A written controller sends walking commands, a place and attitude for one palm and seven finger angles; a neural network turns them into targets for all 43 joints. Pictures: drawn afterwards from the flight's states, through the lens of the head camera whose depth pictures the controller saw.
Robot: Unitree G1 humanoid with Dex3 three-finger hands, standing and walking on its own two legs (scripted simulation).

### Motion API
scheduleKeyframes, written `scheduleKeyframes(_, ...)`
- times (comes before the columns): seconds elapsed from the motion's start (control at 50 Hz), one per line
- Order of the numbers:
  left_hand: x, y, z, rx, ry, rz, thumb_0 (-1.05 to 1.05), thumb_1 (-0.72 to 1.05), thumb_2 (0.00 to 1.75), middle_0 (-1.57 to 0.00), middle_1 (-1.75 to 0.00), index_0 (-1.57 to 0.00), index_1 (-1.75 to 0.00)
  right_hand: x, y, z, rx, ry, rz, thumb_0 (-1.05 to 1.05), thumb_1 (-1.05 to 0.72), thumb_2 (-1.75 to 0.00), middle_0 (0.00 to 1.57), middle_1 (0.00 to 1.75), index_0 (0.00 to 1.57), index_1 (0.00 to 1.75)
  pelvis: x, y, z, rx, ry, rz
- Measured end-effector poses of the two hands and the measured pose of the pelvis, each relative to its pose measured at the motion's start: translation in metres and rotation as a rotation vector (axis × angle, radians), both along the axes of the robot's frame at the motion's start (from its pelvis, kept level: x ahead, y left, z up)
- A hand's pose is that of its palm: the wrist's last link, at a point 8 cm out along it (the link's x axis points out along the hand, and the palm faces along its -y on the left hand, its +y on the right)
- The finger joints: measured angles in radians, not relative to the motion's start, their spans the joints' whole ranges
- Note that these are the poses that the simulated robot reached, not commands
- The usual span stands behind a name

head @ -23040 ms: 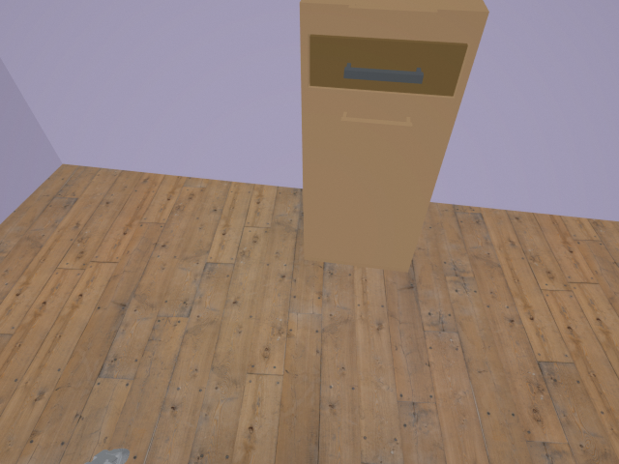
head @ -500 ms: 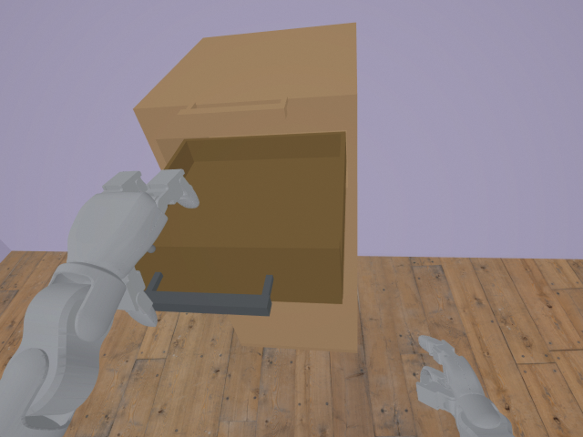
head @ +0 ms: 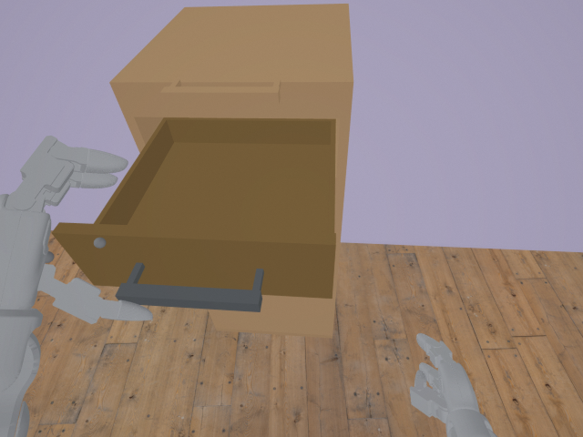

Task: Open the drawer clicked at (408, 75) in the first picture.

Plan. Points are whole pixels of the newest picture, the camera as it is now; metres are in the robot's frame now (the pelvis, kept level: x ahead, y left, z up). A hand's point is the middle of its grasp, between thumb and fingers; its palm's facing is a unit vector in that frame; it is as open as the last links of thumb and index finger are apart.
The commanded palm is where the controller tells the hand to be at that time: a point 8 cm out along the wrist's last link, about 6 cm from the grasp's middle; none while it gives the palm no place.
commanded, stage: draw the hand back to the body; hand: left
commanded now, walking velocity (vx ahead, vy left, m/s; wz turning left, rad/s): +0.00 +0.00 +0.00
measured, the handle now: (193, 284) +0.29 +0.18 +0.06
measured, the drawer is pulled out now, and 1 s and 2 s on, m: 0.30 0.30 0.30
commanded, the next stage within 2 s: step back with the hand held close in 0.84 s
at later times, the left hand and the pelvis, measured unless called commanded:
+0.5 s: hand (46, 227) +0.22 +0.25 +0.25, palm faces +0.46 -0.79 -0.39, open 9.9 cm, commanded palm +0.16 +0.30 +0.25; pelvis +0.03 +0.02 +0.00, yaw -1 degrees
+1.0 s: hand (31, 242) +0.20 +0.25 +0.26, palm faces +0.51 -0.77 -0.38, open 7.5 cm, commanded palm +0.14 +0.29 +0.25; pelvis +0.01 +0.01 +0.00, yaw +0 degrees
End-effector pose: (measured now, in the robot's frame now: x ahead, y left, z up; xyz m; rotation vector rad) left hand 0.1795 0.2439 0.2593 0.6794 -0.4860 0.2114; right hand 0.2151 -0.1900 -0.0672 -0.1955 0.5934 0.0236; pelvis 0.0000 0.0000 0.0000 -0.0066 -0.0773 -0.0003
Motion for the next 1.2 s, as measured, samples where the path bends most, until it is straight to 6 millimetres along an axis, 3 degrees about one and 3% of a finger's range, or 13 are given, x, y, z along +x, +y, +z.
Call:
scheduleKeyframes(0.1, -0.003, 0.015, 0.002, -0.210, -0.165, 0.015, -0.01, -0.31, 0.38, -0.30, -1.08, -0.30, -1.08, -0.018, -0.005, -0.002, -0.036, 0.027, -0.038, 0.01, -0.90, -0.90, 0.20, 0.30, 0.20, 0.29, 0.010, 0.004, 0.002, -0.004, -0.007, -0.007)
scheduleKeyframes(0.22, 0.005, 0.020, -0.005, -0.239, -0.144, 0.009, -0.01, -0.13, 0.46, -0.28, -0.96, -0.28, -0.96, -0.027, -0.011, -0.008, -0.064, 0.067, -0.075, 0.01, -0.90, -0.90, 0.20, 0.30, 0.20, 0.29, 0.019, 0.013, 0.003, -0.002, -0.004, -0.016)
scheduleKeyframes(0.4, 0.002, 0.034, 0.003, -0.143, -0.115, 0.037, 0.00, 0.17, 0.59, -0.26, -0.76, -0.26, -0.76, -0.014, -0.007, -0.005, -0.047, 0.047, -0.096, 0.01, -0.90, -0.90, 0.20, 0.30, 0.20, 0.29, 0.027, 0.022, 0.004, -0.002, 0.009, -0.026)
scheduleKeyframes(0.6, -0.012, 0.053, 0.001, -0.160, -0.098, 0.138, 0.00, 0.52, 0.74, -0.23, -0.54, -0.24, -0.54, 0.002, 0.007, 0.001, -0.021, 0.013, -0.062, 0.01, -0.90, -0.90, 0.20, 0.30, 0.20, 0.29, 0.025, 0.022, 0.004, -0.003, 0.009, -0.017)
scheduleKeyframes(0.76, -0.020, 0.049, -0.003, -0.200, -0.111, 0.152, 0.01, 0.77, 0.85, -0.21, -0.38, -0.22, -0.38, 0.000, 0.007, 0.003, -0.029, 0.005, -0.040, 0.01, -0.90, -0.90, 0.20, 0.30, 0.20, 0.29, 0.019, 0.018, 0.004, -0.004, -0.001, -0.007)
scheduleKeyframes(1.06, -0.024, 0.042, 0.009, -0.100, -0.127, 0.130, 0.01, 0.88, 0.90, -0.21, -0.30, -0.21, -0.30, -0.023, -0.013, -0.004, -0.031, 0.053, -0.079, 0.01, -0.90, -0.90, 0.20, 0.30, 0.20, 0.29, 0.005, 0.011, 0.003, -0.016, 0.037, 0.006)
scheduleKeyframes(1.2, -0.024, 0.039, -0.006, -0.036, -0.005, 0.059, 0.01, 0.89, 0.90, -0.21, -0.30, -0.21, -0.30, -0.043, -0.028, -0.006, -0.070, 0.105, -0.152, 0.01, -0.90, -0.90, 0.20, 0.30, 0.20, 0.29, -0.009, 0.020, 0.002, -0.017, 0.088, -0.002)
